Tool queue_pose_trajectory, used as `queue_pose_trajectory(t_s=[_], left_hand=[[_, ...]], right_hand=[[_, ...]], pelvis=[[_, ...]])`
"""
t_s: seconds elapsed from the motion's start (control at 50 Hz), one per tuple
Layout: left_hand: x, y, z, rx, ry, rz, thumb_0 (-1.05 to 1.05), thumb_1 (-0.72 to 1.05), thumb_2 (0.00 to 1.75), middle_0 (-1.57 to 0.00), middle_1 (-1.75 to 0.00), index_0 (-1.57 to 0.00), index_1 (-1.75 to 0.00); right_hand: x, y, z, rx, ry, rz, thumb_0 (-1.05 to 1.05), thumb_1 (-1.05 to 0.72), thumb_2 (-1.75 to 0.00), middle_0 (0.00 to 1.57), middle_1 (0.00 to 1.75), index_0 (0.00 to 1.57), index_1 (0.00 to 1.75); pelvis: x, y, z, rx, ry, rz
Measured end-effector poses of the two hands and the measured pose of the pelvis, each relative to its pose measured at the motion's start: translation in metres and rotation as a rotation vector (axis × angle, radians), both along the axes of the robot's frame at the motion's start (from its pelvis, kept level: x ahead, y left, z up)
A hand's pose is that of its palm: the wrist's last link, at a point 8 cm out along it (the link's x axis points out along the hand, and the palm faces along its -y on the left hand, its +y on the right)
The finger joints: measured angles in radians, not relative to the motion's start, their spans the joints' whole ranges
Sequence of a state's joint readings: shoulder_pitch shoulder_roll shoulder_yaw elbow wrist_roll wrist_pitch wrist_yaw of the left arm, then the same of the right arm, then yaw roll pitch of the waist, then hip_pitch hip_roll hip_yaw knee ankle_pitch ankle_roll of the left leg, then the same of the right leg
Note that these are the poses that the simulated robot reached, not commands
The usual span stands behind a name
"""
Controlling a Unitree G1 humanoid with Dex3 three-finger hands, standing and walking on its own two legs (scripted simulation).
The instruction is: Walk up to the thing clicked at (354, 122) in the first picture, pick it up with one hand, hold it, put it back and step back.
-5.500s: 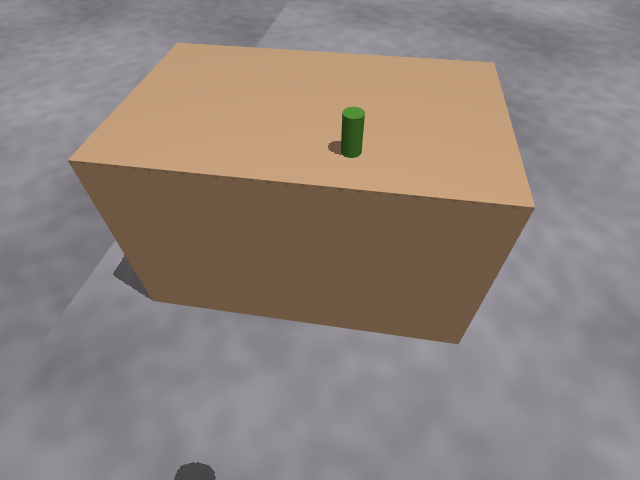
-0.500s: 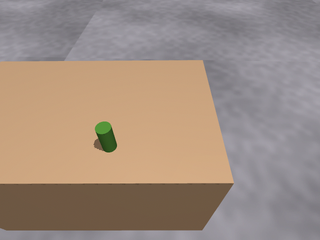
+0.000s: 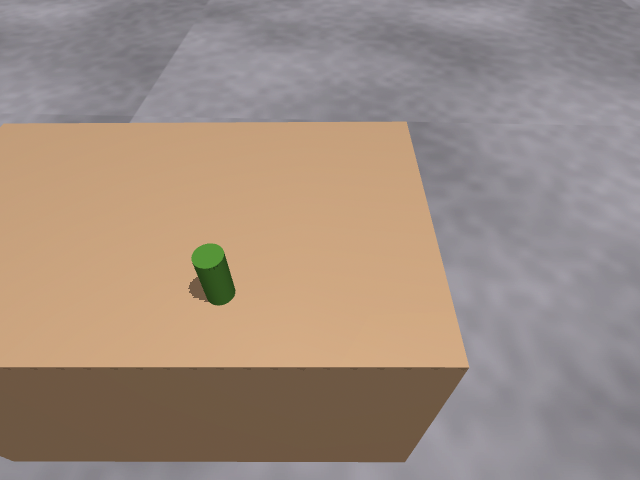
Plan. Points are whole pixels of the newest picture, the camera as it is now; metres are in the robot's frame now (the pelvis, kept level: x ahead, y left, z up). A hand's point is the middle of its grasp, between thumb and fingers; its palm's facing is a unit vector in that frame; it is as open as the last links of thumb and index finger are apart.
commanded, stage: stand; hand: left
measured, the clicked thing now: (214, 275) +0.46 +0.20 -0.08
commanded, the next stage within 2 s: rise first in 0.26 s
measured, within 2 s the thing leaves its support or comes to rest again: neither
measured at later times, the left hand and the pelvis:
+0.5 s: hand out of the picture +0.12 +0.24 -0.15, palm faces +0.08 -0.94 -0.32, open 8.7 cm; pelvis -0.01 +0.00 -0.01, yaw -1 degrees
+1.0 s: hand (145, 451) +0.19 +0.24 -0.08, palm faces +0.21 -0.91 -0.35, open 17.1 cm; pelvis +0.00 -0.01 -0.01, yaw -2 degrees
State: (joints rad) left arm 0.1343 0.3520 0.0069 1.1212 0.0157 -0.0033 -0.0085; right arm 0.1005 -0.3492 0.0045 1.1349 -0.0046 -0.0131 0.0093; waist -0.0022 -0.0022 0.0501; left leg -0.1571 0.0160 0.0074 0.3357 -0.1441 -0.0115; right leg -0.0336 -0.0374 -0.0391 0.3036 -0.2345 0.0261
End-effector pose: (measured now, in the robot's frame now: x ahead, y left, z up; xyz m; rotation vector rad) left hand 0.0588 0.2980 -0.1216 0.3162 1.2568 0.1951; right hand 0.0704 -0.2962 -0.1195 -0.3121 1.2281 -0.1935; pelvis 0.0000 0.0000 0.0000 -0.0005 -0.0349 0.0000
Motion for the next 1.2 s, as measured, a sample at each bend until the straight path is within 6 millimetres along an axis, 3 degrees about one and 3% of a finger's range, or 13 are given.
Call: queue_pose_trajectory(t_s=[0.38,0.44,0.56,0.64,0.78,0.92,1.08,1.2], left_hand=[[0.000,-0.001,0.000,0.004,0.006,-0.002,0.00,0.90,0.89,-0.21,-0.30,-0.20,-0.30],[0.019,-0.007,0.003,-0.008,-0.101,0.013,0.01,0.86,0.85,-0.18,-0.26,-0.17,-0.26],[0.078,-0.015,0.014,-0.004,-0.335,0.039,0.01,0.61,0.60,-0.12,-0.15,-0.11,-0.15],[0.097,-0.014,0.027,0.013,-0.420,0.042,0.01,0.38,0.41,-0.10,-0.10,-0.10,-0.10],[0.095,-0.012,0.043,0.047,-0.463,0.052,0.00,-0.03,0.18,-0.08,-0.07,-0.08,-0.06],[0.097,-0.015,0.059,0.067,-0.541,0.036,0.00,-0.35,0.07,-0.07,-0.06,-0.07,-0.05],[0.101,-0.017,0.083,0.075,-0.651,0.024,-0.01,-0.49,0.02,-0.06,-0.05,-0.06,-0.05],[0.098,-0.017,0.100,0.078,-0.712,0.008,-0.01,-0.51,0.01,-0.06,-0.05,-0.06,-0.05]], right_hand=[[0.000,-0.001,-0.001,0.003,0.010,-0.002,0.01,-0.90,-0.89,0.20,0.30,0.20,0.30],[0.018,0.004,0.001,0.014,-0.111,-0.034,0.01,-0.86,-0.85,0.17,0.26,0.17,0.26],[0.060,0.011,0.007,0.019,-0.294,-0.077,0.01,-0.61,-0.60,0.10,0.14,0.10,0.14],[0.065,0.010,0.015,0.021,-0.346,-0.094,0.01,-0.36,-0.41,0.08,0.10,0.08,0.10],[0.054,0.010,0.018,0.024,-0.346,-0.111,0.01,0.04,-0.20,0.06,0.06,0.06,0.06],[0.061,0.022,0.023,0.041,-0.392,-0.083,0.00,0.31,-0.09,0.06,0.05,0.06,0.05],[0.072,0.032,0.035,0.062,-0.471,-0.039,0.00,0.46,-0.05,0.06,0.05,0.06,0.05],[0.068,0.033,0.034,0.072,-0.475,-0.030,0.00,0.50,-0.04,0.06,0.05,0.06,0.05]], pelvis=[[0.002,-0.002,0.000,-0.001,0.003,0.002],[-0.004,-0.002,-0.003,0.000,0.019,-0.006],[-0.014,-0.003,-0.009,-0.002,0.077,-0.015],[-0.011,-0.005,-0.009,0.002,0.089,-0.025],[-0.002,-0.007,-0.007,0.006,0.077,-0.034],[0.000,-0.008,-0.006,0.007,0.055,-0.032],[0.002,-0.009,-0.005,0.007,0.024,-0.029],[0.001,-0.009,-0.005,0.007,0.008,-0.028]])
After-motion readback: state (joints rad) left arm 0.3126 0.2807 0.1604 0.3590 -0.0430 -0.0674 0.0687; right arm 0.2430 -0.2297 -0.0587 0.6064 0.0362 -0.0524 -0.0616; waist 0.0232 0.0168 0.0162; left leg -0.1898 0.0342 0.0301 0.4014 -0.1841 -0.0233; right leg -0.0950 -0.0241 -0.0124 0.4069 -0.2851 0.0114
